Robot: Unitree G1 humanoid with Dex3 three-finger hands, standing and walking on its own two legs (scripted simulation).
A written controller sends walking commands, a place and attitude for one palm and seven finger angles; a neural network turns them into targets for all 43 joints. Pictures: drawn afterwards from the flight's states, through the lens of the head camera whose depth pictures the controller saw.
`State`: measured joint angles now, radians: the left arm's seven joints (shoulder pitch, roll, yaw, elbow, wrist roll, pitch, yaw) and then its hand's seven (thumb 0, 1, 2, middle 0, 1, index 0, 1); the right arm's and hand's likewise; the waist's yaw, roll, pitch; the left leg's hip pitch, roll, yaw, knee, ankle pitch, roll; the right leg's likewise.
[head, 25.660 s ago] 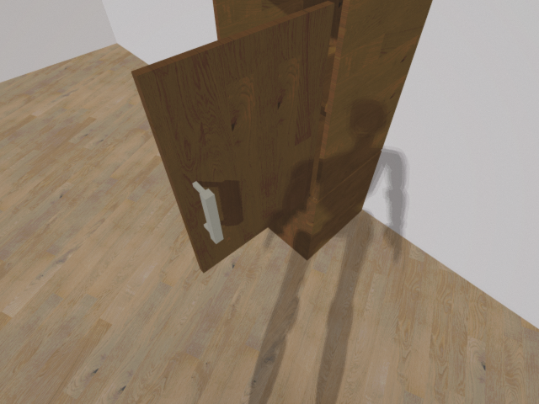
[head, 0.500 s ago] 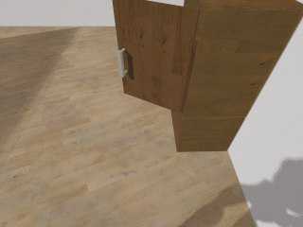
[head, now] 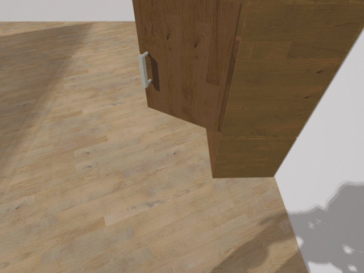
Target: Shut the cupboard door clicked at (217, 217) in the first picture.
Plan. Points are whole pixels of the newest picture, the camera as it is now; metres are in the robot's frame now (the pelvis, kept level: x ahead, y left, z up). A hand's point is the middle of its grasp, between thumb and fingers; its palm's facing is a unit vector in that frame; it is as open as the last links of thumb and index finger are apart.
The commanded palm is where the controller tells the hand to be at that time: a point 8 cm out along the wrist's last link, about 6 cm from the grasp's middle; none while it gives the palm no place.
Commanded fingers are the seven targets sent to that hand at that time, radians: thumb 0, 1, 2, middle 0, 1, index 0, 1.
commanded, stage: look to check the result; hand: left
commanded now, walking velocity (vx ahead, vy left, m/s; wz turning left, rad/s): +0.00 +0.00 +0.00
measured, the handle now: (145, 69) +0.96 +0.22 -0.09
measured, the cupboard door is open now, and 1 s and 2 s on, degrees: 61 61 61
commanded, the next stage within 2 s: walk to a spot facing it in 0.26 s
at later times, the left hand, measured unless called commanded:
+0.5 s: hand out of the picture +0.08 +0.22 -0.16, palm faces +0.01 -0.95 -0.31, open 7.4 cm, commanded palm none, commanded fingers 0.00 0.90 0.90 -0.20 -0.30 -0.20 -0.30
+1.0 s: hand out of the picture +0.02 +0.21 -0.17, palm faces +0.29 -0.91 -0.28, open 7.4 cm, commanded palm none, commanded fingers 0.00 0.90 0.90 -0.20 -0.30 -0.20 -0.30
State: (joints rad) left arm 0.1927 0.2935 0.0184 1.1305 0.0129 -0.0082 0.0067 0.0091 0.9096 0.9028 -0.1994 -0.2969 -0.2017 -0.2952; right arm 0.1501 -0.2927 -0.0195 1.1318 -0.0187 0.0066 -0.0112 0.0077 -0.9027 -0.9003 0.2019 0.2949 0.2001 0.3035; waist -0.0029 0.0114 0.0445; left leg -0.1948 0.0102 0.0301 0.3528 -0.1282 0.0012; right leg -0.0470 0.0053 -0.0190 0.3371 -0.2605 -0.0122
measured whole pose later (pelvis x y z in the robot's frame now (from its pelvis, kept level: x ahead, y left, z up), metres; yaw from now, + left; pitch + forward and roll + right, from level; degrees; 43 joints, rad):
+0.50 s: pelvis +0.02 -0.01 +0.00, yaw +1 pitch -1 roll +1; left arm 0.16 0.28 0.02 1.10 0.01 0.00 0.02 0.01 0.91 0.90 -0.20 -0.30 -0.20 -0.30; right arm 0.13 -0.29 -0.01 1.11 -0.02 0.01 -0.02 0.01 -0.90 -0.90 0.20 0.29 0.20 0.30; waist -0.01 0.00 0.04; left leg -0.19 0.01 0.02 0.37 -0.16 -0.01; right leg -0.03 0.01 -0.03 0.35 -0.29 -0.02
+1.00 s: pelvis +0.00 -0.01 -0.01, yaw +17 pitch +1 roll +0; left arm 0.18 0.22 0.07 0.91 0.02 0.04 0.02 0.01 0.91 0.90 -0.20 -0.30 -0.20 -0.29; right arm 0.23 -0.19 -0.05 0.97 -0.04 0.05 0.00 0.01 -0.90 -0.90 0.20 0.30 0.20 0.30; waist -0.03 0.03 0.10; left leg -0.37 -0.04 -0.08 0.50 -0.14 0.01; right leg -0.38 -0.03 0.00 0.84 -0.47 0.03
